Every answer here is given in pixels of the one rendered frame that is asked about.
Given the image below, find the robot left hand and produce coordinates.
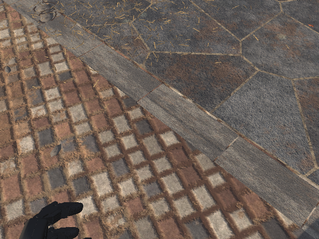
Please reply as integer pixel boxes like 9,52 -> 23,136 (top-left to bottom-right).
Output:
19,201 -> 92,239

